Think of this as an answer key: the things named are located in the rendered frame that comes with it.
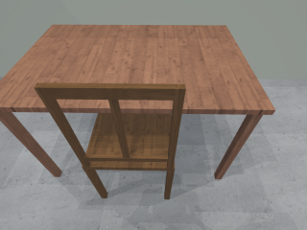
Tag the table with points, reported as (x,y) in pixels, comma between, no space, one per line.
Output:
(206,58)

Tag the chair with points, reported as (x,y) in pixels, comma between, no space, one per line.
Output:
(121,141)

